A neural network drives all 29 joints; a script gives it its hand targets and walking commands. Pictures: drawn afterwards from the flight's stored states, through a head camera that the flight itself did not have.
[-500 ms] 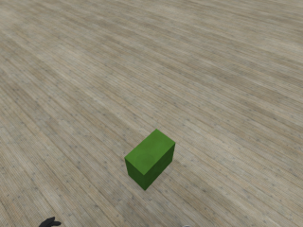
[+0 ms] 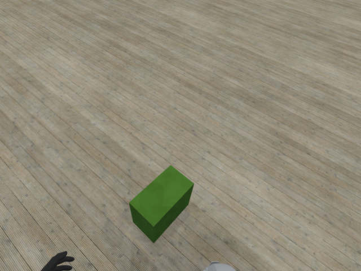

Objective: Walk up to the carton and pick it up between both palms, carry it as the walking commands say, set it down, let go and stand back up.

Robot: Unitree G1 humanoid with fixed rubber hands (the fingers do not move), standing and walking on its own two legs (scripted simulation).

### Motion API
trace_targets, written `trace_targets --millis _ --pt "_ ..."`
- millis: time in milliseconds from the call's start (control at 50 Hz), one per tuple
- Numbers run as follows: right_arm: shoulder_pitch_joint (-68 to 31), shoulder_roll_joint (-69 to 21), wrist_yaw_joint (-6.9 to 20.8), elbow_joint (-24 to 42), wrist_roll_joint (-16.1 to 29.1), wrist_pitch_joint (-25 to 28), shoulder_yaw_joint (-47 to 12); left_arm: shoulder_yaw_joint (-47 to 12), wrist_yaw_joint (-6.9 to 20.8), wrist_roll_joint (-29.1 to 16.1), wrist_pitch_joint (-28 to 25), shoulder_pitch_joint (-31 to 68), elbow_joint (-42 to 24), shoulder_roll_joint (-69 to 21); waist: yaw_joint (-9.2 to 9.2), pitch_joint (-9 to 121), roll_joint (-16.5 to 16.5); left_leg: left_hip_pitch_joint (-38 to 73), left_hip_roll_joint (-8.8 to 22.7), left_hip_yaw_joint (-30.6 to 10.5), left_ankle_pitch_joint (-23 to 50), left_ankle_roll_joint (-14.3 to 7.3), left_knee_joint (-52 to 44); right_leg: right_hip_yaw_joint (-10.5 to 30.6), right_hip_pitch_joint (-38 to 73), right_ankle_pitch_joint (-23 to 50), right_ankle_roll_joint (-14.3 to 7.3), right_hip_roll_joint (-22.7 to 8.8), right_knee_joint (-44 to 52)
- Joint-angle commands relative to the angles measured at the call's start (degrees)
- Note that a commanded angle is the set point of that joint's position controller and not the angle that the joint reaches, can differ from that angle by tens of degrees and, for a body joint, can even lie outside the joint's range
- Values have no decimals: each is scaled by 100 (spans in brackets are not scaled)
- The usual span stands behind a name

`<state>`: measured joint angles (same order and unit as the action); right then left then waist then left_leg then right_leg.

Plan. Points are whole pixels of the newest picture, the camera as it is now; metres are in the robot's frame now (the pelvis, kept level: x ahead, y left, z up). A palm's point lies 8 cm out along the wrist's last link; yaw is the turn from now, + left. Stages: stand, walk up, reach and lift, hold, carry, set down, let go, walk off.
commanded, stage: walk up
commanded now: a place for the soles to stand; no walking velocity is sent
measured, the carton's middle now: (162, 203) +0.54 +0.07 -0.63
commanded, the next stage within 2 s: none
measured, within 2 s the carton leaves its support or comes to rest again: neither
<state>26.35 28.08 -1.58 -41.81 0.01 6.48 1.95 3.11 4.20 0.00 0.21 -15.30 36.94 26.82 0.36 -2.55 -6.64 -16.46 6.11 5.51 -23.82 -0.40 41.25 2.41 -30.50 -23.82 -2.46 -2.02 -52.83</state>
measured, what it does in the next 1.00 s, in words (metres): steps on the spot: right foot, then left foot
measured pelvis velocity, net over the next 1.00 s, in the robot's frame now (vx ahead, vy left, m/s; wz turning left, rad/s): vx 0.05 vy -0.01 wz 0.01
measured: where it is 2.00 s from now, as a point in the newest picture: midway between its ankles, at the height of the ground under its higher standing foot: outside the picture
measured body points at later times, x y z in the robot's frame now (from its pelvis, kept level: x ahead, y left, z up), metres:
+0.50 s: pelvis +0.03 +0.00 -0.01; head +0.06 +0.02 +0.44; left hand +0.15 +0.32 -0.11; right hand +0.09 -0.35 -0.07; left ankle +0.05 +0.11 -0.72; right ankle +0.08 -0.15 -0.70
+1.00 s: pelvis +0.05 -0.01 -0.01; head +0.07 +0.01 +0.44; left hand +0.17 +0.32 -0.10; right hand +0.13 -0.35 -0.08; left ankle +0.05 +0.11 -0.72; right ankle +0.08 -0.15 -0.72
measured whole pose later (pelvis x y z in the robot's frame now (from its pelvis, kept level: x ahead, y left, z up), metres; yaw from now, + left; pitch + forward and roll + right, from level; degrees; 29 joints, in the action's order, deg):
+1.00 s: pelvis +0.05 -0.01 -0.01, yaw +1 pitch +0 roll +0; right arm 19.4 27.6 -1.2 -41.8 0.0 5.0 1.9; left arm 3.4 2.5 0.0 -0.5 -15.8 37.0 26.5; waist 0.4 -3.3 -2.2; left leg -22.3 3.9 5.0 -23.6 -0.7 46.1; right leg 1.1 -24.5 -20.8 -0.6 -1.6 -45.0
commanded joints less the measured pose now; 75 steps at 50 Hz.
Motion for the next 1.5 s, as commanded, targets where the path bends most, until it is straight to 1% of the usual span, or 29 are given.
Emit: trace_targets --millis 0,20,40,100,180,220,280,300,320,360,440,520,560,640,700,760,800,920,960,1020,1040,1080,1140,1180,1200,1240,1340,1400,1480 --pt "-59 540 11 494 15 -9 243 737 -134 238 -322 -1333 26 1694 -728 526 -880 -2056 -176 82 546 -314 2395 2122 2612 -122 -558 -1039 3136" --pt "-160 911 -20 415 27 -88 335 737 -182 120 -316 -990 -173 1996 -488 704 -622 -2353 -539 -612 -818 -213 2965 4069 2376 -773 -1090 -1888 3767" --pt "-378 1229 -72 226 -9 -162 446 669 -214 69 -284 -603 -176 1834 -354 288 51 -2289 -299 -874 -726 -225 3032 3467 2035 -802 -1028 -1759 3694" --pt "42 1012 34 -26 -5 -221 421 584 -228 144 -233 -19 -206 1338 -144 -156 -310 -1751 -144 -480 140 -220 2087 1383 1352 -464 -566 -810 3410" --pt "78 962 72 -125 -26 -188 480 461 -208 185 -190 -296 -217 1256 -249 -220 -746 -1273 -316 -197 -574 -38 1020 1374 735 -1016 -1181 -902 3305" --pt "60 835 83 -148 -23 -152 433 439 -202 158 -159 -196 -237 1210 -237 2 -949 -909 -343 -182 -493 -41 368 1131 822 -703 -1152 -897 3028" --pt "682 991 0 -405 -112 -15 481 316 -205 113 -62 68 -334 945 219 435 -129 453 -486 -173 -168 -232 -960 574 126 -520 -754 -545 1382" --pt "786 1377 -35 -421 -212 30 581 203 -232 56 -37 36 -404 531 290 341 1446 770 560 -2069 -794 -555 -1872 116 -913 -830 -418 -144 -53" --pt "338 1744 -83 -116 -265 59 633 238 -282 30 -51 184 -486 566 197 -118 1731 249 1762 -3655 -1087 -1058 -2439 -2 -1432 -725 -118 153 -504" --pt "-356 1616 -140 49 -171 58 567 410 -293 84 -7 162 -185 1067 -73 -544 657 -594 1638 -3076 -579 -1104 -2320 267 -640 -214 -18 -161 -447" --pt "-690 1293 -13 123 -172 -53 431 418 -226 143 -160 -272 23 860 -310 82 1366 -886 544 -1095 906 -727 -882 -524 1064 4 -114 168 1347" --pt "-488 828 5 70 -24 -96 269 431 -332 198 -224 38 -158 1338 -24 466 201 -1109 -322 -313 128 -281 610 1791 1170 42 -812 -1028 2296" --pt "-538 845 0 -64 -30 -81 295 381 -329 179 -192 113 -150 1235 -9 428 520 -571 -390 -252 100 -327 208 1433 809 354 -921 -975 2178" --pt "-240 1378 -37 -71 -122 35 424 249 -284 96 -144 347 -207 782 126 524 1431 304 914 -1963 1744 -948 -794 -273 70 947 8 -29 520" --pt "-595 1381 -23 -1 -100 -29 408 267 -306 129 -198 63 -67 764 -92 434 1243 -111 941 -1678 2625 -973 -561 -336 799 526 -115 30 1191" --pt "-621 1094 -48 62 -47 -63 337 364 -318 141 -256 -34 -64 1151 -89 898 268 -576 84 -603 1740 -407 226 622 1515 1825 -557 -551 1530" --pt "-594 984 -54 10 -46 -55 297 352 -322 126 -225 103 -124 1135 -33 786 265 -680 -202 -490 1102 -303 273 912 1376 1692 -808 -761 1507" --pt "-422 1455 -53 -56 -94 -29 451 252 -316 167 -141 394 -188 801 64 461 1007 -28 1055 -2071 1792 -1069 -876 -297 437 509 -71 -41 665" --pt "-819 1333 -12 36 -108 -77 410 310 -299 176 -196 145 -135 872 -114 404 1019 -662 801 -1564 1454 -856 -729 -255 1059 344 -143 16 1310" --pt "-764 937 -25 37 -29 -93 318 445 -305 176 -265 2 -10 1258 -147 636 -251 -1235 -237 -360 643 -274 475 1329 1783 474 -818 -824 2116" --pt "-779 915 -25 -26 -15 -102 295 399 -304 177 -250 68 -52 1257 -72 587 79 -1160 -433 -217 68 -271 571 1666 1472 481 -1100 -1183 2251" --pt "-406 852 -25 -194 -47 -72 305 334 -295 177 -196 312 -77 1147 98 390 -210 -472 -453 -362 -345 -326 -259 1227 881 439 -954 -1029 2078" --pt "-279 1508 -47 -143 -144 34 468 227 -269 147 -114 402 -201 768 107 410 1222 185 1040 -2495 529 -1023 -1266 -268 -106 126 -60 -3 503" --pt "-563 1459 -32 -34 -129 4 441 306 -296 132 -160 299 -119 874 -32 345 905 -313 1102 -2205 1293 -1110 -966 -230 421 -19 -77 -18 760" --pt "521 2047 -202 -176 35 -23 688 595 24 474 -46 934 -814 1275 87 352 598 -144 1383 -3877 455 -1395 -1314 -76 -257 -1077 -23 126 -261" --pt "558 2370 -339 -254 -41 29 836 656 163 463 119 1239 -1015 1173 144 45 854 543 1725 -4392 -515 -1621 -1810 286 -1345 -1645 61 -41 -757" --pt "308 2211 -523 -94 -108 63 803 611 225 439 302 768 -707 1072 -165 -68 774 429 1523 -3819 -35 -1437 -1716 211 -1399 -426 -1 -183 -1067" --pt "402 2186 -521 121 -206 33 854 639 204 370 284 903 -718 1116 75 104 1272 515 1220 -3504 845 -1349 -1545 43 -1133 -868 97 -16 -1099" --pt "103 2254 -541 175 -251 11 859 637 176 262 238 720 -737 1065 -140 289 2002 127 1269 -3211 1361 -1382 -1191 64 -544 -1006 75 -85 -466"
